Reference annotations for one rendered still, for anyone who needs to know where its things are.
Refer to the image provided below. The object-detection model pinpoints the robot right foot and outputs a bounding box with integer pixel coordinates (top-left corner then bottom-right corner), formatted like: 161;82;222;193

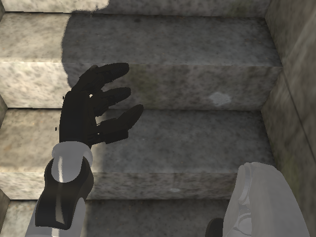
204;217;224;237

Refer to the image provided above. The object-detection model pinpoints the right robot shin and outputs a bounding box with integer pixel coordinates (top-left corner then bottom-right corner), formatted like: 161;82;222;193
222;162;260;237

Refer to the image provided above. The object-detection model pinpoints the robot left hand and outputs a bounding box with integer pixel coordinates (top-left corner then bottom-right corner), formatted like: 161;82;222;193
55;62;144;149

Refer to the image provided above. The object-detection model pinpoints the robot left forearm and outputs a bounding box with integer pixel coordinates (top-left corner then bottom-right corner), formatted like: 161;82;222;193
25;141;94;237

